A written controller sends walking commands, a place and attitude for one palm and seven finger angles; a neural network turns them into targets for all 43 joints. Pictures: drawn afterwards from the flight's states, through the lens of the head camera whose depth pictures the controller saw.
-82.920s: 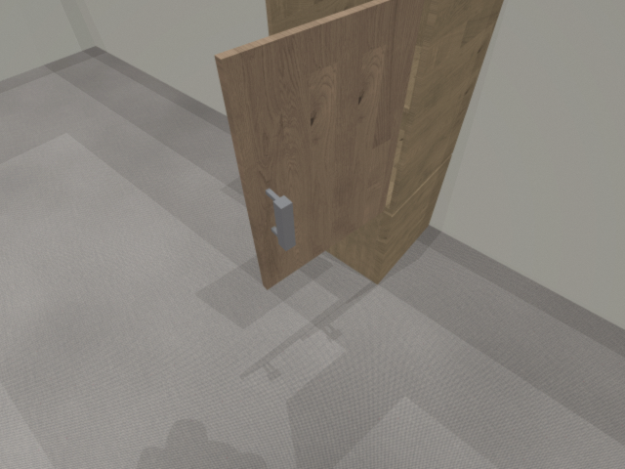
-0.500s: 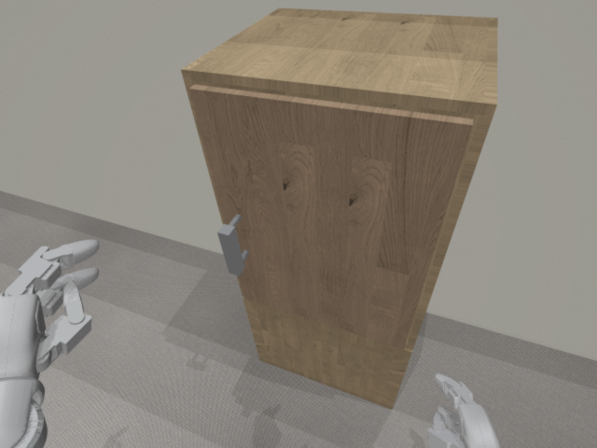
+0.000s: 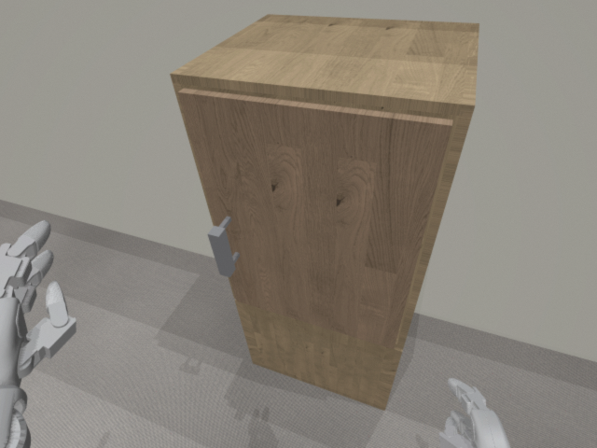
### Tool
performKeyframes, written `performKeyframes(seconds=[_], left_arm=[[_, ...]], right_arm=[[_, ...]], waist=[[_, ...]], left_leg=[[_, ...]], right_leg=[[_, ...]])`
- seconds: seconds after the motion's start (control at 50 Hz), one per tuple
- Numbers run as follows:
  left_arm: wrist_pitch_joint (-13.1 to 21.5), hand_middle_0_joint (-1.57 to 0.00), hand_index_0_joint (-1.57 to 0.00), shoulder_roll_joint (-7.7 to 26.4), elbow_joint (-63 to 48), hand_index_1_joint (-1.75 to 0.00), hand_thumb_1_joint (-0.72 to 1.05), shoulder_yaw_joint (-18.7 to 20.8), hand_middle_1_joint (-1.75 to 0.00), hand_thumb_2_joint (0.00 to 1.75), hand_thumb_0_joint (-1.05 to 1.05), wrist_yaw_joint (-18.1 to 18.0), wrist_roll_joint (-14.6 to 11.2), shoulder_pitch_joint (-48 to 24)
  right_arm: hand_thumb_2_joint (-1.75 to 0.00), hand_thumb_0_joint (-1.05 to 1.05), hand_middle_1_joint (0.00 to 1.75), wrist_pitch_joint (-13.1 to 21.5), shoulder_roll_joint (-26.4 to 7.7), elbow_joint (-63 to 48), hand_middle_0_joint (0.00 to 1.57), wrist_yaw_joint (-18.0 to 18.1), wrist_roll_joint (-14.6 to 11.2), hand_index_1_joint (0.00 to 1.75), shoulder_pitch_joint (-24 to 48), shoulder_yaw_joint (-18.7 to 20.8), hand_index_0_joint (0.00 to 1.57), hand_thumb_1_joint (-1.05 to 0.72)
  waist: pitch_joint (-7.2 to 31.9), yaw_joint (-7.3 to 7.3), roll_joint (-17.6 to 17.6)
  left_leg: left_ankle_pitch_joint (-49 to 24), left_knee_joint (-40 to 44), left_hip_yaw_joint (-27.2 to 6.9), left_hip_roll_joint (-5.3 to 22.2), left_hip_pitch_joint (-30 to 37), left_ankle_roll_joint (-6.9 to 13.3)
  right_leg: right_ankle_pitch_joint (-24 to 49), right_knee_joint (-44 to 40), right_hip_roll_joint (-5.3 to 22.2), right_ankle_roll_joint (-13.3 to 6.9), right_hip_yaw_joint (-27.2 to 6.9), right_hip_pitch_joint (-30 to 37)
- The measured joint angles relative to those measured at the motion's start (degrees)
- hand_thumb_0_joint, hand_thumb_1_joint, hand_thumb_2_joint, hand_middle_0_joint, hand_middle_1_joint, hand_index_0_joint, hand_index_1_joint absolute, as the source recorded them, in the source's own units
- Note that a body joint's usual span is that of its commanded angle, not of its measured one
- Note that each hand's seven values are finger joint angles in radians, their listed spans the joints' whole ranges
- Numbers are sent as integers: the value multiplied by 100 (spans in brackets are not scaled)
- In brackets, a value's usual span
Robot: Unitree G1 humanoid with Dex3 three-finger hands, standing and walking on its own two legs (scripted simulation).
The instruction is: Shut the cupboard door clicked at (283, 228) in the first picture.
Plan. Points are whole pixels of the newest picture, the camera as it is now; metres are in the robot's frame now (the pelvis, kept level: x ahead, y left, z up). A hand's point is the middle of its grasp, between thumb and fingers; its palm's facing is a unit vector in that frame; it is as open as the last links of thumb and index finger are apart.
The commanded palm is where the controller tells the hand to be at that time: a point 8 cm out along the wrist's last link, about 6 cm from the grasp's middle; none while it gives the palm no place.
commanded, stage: step back with the hand held close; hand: left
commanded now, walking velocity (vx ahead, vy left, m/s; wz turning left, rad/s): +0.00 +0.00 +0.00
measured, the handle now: (227, 245) +0.54 +0.24 -0.09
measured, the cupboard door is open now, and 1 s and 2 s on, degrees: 0 0 0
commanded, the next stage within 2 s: stop stepping back and stand still in 1.58 s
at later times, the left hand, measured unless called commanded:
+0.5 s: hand (32, 333) +0.17 +0.30 +0.16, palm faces +0.38 -0.79 -0.49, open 7.4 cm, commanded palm +0.11 +0.33 +0.17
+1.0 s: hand out of the picture +0.10 +0.30 +0.16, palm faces +0.46 -0.79 -0.40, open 7.4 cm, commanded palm +0.04 +0.34 +0.17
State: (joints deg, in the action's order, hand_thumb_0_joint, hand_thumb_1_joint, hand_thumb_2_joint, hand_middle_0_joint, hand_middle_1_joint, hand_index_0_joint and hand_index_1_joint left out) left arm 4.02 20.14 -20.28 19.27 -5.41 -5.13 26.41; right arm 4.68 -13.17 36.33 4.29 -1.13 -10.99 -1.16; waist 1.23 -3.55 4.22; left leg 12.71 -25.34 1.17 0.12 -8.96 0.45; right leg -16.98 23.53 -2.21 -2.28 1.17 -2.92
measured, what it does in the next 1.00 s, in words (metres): shifts its weight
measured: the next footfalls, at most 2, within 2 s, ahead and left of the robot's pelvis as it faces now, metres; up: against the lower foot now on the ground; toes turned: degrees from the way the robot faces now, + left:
right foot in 1.20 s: -0.14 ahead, -0.09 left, +0.00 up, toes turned +3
left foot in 1.60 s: -0.13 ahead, +0.15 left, +0.00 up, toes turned +0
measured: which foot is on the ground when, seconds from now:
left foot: down 0.00-1.00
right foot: down 0.00-1.00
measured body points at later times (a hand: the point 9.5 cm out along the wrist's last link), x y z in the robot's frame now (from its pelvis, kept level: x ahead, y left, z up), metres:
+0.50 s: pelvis -0.03 +0.03 +0.00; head -0.03 +0.02 +0.45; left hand +0.15 +0.34 +0.19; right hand +0.14 -0.21 -0.09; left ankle +0.01 +0.12 -0.74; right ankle -0.04 -0.09 -0.74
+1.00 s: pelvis -0.09 +0.04 -0.02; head -0.09 +0.06 +0.43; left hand +0.07 +0.34 +0.18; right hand +0.07 -0.20 -0.09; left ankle +0.01 +0.12 -0.74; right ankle -0.04 -0.09 -0.74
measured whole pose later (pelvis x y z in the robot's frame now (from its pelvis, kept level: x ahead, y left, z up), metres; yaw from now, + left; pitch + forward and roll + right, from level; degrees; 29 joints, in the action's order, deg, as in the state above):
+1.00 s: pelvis -0.09 +0.04 -0.02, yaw +1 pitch +0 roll -3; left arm 13.0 23.0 -28.7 22.9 -9.8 -2.9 29.8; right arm 2.6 -13.0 35.7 4.2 0.1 -12.7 -0.1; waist 0.9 -0.5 1.2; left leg 11.5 -35.3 1.1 0.1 -26.8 2.1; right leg -12.3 31.2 -1.9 0.2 1.8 -19.4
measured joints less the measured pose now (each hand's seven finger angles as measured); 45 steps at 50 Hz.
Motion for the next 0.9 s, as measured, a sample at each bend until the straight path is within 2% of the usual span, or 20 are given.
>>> performKeyframes(seconds=[0.08,0.2,0.28,0.44,0.64,0.8,0.9], left_arm=[[24,-21,-21,-4,14,-30,89,35,-30,90,2,18,2,16],[371,-21,-21,113,43,-30,89,197,-30,90,2,-29,73,104],[351,-21,-21,148,-99,-30,89,162,-30,90,2,-61,74,292],[330,-21,-21,461,-399,-30,89,301,-30,90,2,-128,31,423],[552,-21,-21,430,-513,-30,89,414,-30,90,2,-231,128,518],[721,-21,-21,292,-635,-30,89,491,-30,90,2,-292,254,424],[819,-21,-21,250,-756,-30,89,474,-30,90,2,-357,247,402]], right_arm=[[-90,2,30,-44,-7,-46,20,-20,-9,30,2,6,20,-90],[-89,2,30,-332,-107,-90,20,-26,-1,30,75,94,20,-90],[-89,2,30,-505,-162,-161,20,44,-11,30,75,164,20,-90],[-89,2,30,-703,-93,-389,20,99,-31,30,62,154,20,-90],[-89,2,30,-538,15,-453,20,90,-11,30,-83,55,20,-90],[-89,2,30,-285,41,-324,20,67,61,30,-210,51,20,-90],[-89,2,30,-203,59,-182,20,15,114,30,-231,63,20,-90]], waist=[[19,9,31],[102,140,100],[51,193,31],[-19,297,-95],[22,361,-212],[-84,294,-244],[-42,255,-280]], left_leg=[[-9,-27,-13,24,-68,-2],[101,-400,-93,78,-613,16],[21,-304,17,-26,-673,110],[-141,-254,160,-108,-830,229],[-341,-392,122,-116,-1215,330],[-327,-699,11,-88,-1509,321],[-21,-907,-8,-39,-1676,222]], right_leg=[[29,-28,-25,-2,12,-38],[73,38,-82,37,89,-425],[51,177,38,128,-1,-613],[148,321,138,240,-125,-889],[347,445,148,307,-70,-1245],[351,715,91,274,16,-1476],[410,733,55,225,50,-1567]])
